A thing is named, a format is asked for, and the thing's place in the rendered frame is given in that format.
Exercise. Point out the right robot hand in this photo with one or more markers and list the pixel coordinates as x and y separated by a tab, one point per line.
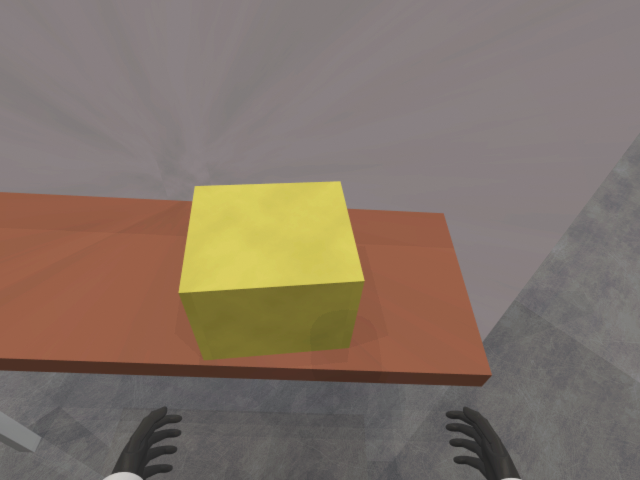
494	461

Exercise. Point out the carton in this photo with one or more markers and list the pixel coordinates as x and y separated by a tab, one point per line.
270	269

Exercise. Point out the table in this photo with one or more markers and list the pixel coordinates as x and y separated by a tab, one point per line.
91	285

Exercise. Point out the left robot hand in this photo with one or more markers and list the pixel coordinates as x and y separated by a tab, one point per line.
137	452

